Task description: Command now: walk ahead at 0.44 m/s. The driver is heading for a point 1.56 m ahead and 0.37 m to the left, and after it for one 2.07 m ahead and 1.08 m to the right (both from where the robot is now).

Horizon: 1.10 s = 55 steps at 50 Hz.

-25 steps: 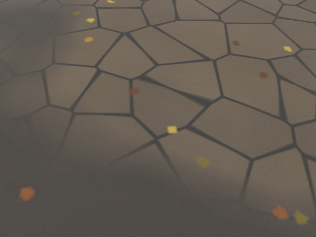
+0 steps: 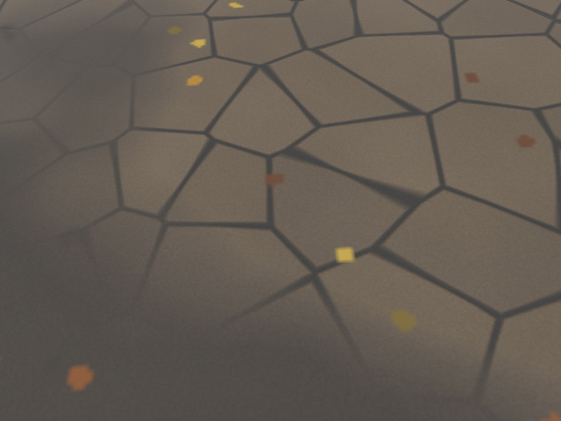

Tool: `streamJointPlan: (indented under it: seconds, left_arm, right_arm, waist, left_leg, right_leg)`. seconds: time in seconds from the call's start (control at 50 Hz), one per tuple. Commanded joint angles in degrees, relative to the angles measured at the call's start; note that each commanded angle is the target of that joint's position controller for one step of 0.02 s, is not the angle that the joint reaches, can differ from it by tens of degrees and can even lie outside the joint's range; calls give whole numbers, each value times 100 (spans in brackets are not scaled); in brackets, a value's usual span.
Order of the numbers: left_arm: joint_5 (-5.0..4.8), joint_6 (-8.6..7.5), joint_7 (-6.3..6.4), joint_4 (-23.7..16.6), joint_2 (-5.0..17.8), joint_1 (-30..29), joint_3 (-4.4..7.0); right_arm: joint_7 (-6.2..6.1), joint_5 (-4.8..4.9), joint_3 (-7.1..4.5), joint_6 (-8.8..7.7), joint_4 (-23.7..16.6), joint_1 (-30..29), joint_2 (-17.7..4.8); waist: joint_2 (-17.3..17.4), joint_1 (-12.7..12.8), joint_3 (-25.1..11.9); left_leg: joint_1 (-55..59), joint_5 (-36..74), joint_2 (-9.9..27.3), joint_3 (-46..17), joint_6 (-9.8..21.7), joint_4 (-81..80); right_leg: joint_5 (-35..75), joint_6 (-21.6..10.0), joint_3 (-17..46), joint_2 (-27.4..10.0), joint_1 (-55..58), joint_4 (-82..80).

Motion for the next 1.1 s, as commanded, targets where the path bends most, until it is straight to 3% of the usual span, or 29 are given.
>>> streamJointPlan:
  seconds: [0.02, 0.1, 0.14, 0.18, 0.2, 0.22, 0.24, 0.26, 0.28, 0.3, 0.32, 0.38, 0.42, 0.48, 0.58, 0.64, 0.66, 0.68, 0.7, 0.72, 0.74, 0.78, 0.82, 0.88, 0.92, 0.94, 0.96, 1.0, 1.1]
  left_arm:
    - [-16, -33, 79, -221, 1077, 27, 252]
    - [-104, -22, 66, -33, 1164, 93, 281]
    - [-106, 8, 79, 9, 1255, -12, 319]
    - [-78, 68, 105, 5, 1324, -150, 340]
    - [-11, 74, 132, -76, 1225, -196, 292]
    - [74, 10, 109, -257, 522, 399, 94]
    - [-54, -112, 67, -144, 549, 563, 52]
    - [-227, -176, 26, -273, 1072, -105, 209]
    - [-257, -215, 17, -424, 1129, -641, 205]
    - [-167, -219, 38, -461, 1037, -876, 196]
    - [-82, -171, 54, -424, 997, -810, 227]
    - [-10, 13, 106, -264, 749, -466, 198]
    - [72, 35, 146, -377, 695, -731, 181]
    - [92, -9, 104, -496, 484, -1286, 91]
    - [56, -35, -12, -713, 621, -2025, 111]
    - [121, -65, -55, -707, 773, -1875, 183]
    - [160, -85, -29, -617, 905, -1627, 230]
    - [223, -89, 22, -631, 1289, -1421, 304]
    - [263, -15, 64, -606, 1139, -1308, 250]
    - [174, 76, 63, -553, 617, -1135, 137]
    - [121, 114, 25, -491, 458, -1217, 47]
    - [122, 164, -9, -518, 705, -1785, 100]
    - [168, 210, 18, -566, 820, -2354, 147]
    - [121, 275, 64, -438, 649, -2427, 119]
    - [110, 266, 65, -232, 467, -2116, 60]
    - [130, 274, 68, -215, 526, -1995, 89]
    - [149, 268, 90, -201, 516, -2102, 88]
    - [124, 247, 139, -105, 475, -2063, 102]
    - [81, 246, 153, 203, 478, -1908, 136]
  right_arm:
    - [84, 27, 75, -139, -620, -1056, -55]
    - [152, 73, 29, -173, -755, -1342, -249]
    - [154, 48, -41, -189, -733, -1136, -414]
    - [62, 11, -223, -154, -447, -21, -725]
    - [-21, -1, -317, -117, -211, 984, -939]
    - [-70, -162, -424, -92, -103, 1689, -1535]
    - [-22, -101, -333, -91, -18, 1801, -1207]
    - [-38, -35, -236, -78, -38, 1322, -884]
    - [-54, -22, -183, -64, -60, 959, -718]
    - [-35, -75, -139, -76, -51, 658, -608]
    - [-13, -149, -103, -119, -67, 463, -475]
    - [11, -158, -100, -250, 61, 297, -461]
    - [-27, -158, -119, -272, 205, 342, -575]
    - [-117, -131, -111, -166, 333, 454, -642]
    - [-177, -84, -119, 27, 618, 863, -815]
    - [-206, -17, -103, 145, 703, 747, -778]
    - [-216, -32, -63, 157, 748, 877, -658]
    - [-215, -186, 5, 98, 712, 1186, -495]
    - [-199, -210, 141, 58, 844, 1885, -100]
    - [-203, -150, 140, 128, 874, 1581, -256]
    - [-203, -63, 75, 232, 761, 1252, -476]
    - [-290, -64, 17, 485, 741, 939, -516]
    - [-369, -97, 12, 633, 850, 1058, -413]
    - [-348, -168, 40, 606, 1146, 1405, -194]
    - [-347, -286, 31, 592, 1022, 1110, -357]
    - [-383, -223, -33, 590, 974, 911, -669]
    - [-387, -188, -23, 545, 1004, 756, -579]
    - [-388, -210, 43, 406, 1038, 557, -359]
    - [-360, -133, 60, 241, 1251, 834, -366]
  waist:
    - [-722, 127, 435]
    - [-771, 49, 622]
    - [-817, -175, 430]
    - [-863, -823, -379]
    - [-757, -1270, -1038]
    - [708, -1073, -2076]
    - [1426, -1054, -2722]
    - [859, -1056, -1540]
    - [394, -936, -814]
    - [12, -716, -363]
    - [103, -494, -230]
    - [183, -179, -163]
    - [128, -167, -92]
    - [137, -354, -165]
    - [162, -670, -263]
    - [157, -468, -352]
    - [-5, -392, -494]
    - [-495, -520, -982]
    - [-1247, -708, -1649]
    - [-1397, -379, -1839]
    - [-1210, -352, -1582]
    - [-788, -483, -906]
    - [-1006, -716, -593]
    - [-1004, -859, -670]
    - [-715, -690, -362]
    - [-247, -453, -40]
    - [69, -444, 131]
    - [284, -370, 117]
    - [42, -469, -134]
  left_leg:
    - [-243, 758, -148, 208, -109, -1082]
    - [70, 853, -227, 124, 116, -1648]
    - [470, 583, -352, 175, 319, -1810]
    - [2040, 475, -674, 450, 613, -1902]
    - [3658, 554, -284, 62, 836, -1681]
    - [5912, -108, 1329, -2408, 1606, -1761]
    - [6235, -1399, 1875, -4581, 2017, -3004]
    - [5386, -2038, 1663, -3917, 1704, -3253]
    - [4431, -1798, 1439, -3040, 1510, -3346]
    - [3547, -1174, 1188, -2447, 1413, -3507]
    - [2989, -675, 948, -2016, 1341, -3653]
    - [2208, 1872, 785, -1119, 1474, -3815]
    - [2089, 3170, 689, -596, 1466, -3752]
    - [2156, 3381, 354, -40, 1223, -3639]
    - [2899, 2762, 632, -285, 1149, -3298]
    - [3188, 2439, 643, -488, 954, -2570]
    - [3108, 2244, 379, -416, 737, -2139]
    - [2617, 1399, -4, -227, 452, -1455]
    - [1609, -620, -366, -87, 87, -604]
    - [1340, -2658, -452, -225, -129, 31]
    - [1084, -3296, -342, -383, -205, 313]
    - [1055, -2902, -153, -390, -316, 302]
    - [1749, -2179, -123, -255, -363, -385]
    - [2799, -549, -336, 116, -246, -1571]
    - [2763, -413, -54, -190, -14, -2136]
    - [2057, -1396, 76, -353, 178, -2340]
    - [1410, -2147, 31, -397, 251, -2553]
    - [1220, -1890, 32, -415, 122, -2743]
    - [1778, -631, -37, -309, 60, -2479]
  right_leg:
    - [1610, -792, 724, -1212, -104, -619]
    - [1827, -722, 728, -1529, 80, -545]
    - [2966, -584, 626, -1590, 392, -140]
    - [4854, -386, 324, -1346, 335, 1233]
    - [4342, -208, 224, -1139, -569, 2514]
    - [1100, 161, 54, -291, -2634, 4920]
    - [-1648, 236, 770, 191, -3533, 6030]
    - [-1373, 203, 792, -206, -4182, 6378]
    - [-847, 138, 555, -502, -4185, 6168]
    - [-446, 147, 431, -726, -3977, 5817]
    - [-143, 148, 480, -920, -3626, 5503]
    - [-19, 375, 346, -934, -2976, 5109]
    - [338, 533, 256, -886, -3042, 4538]
    - [1438, 531, 103, -766, -2760, 3130]
    - [1891, 407, 188, -533, -2521, 1911]
    - [1635, 166, 138, -390, -2107, 1193]
    - [2606, 34, 173, -429, -1498, 778]
    - [4992, -249, 711, -1071, -413, 1196]
    - [5823, -1100, 1607, -1923, 878, 1495]
    - [5350, -1460, 2105, -2195, 844, 1231]
    - [4183, -1401, 2188, -2138, 499, 961]
    - [2221, -1077, 1978, -1911, -504, 481]
    - [1154, -800, 1527, -1544, -1534, 164]
    - [13, -501, 827, -1063, -2055, 242]
    - [-1238, -13, 652, -776, -2234, 341]
    - [-1262, 191, 428, -521, -2012, 440]
    - [-779, 297, 263, -395, -1497, 695]
    - [49, 245, 213, -390, -1035, 1059]
    - [1392, 171, 177, -400, -861, 1289]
